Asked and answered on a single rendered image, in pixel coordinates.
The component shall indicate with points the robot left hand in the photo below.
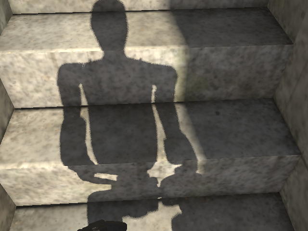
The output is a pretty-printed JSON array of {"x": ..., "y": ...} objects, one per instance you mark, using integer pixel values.
[{"x": 102, "y": 225}]

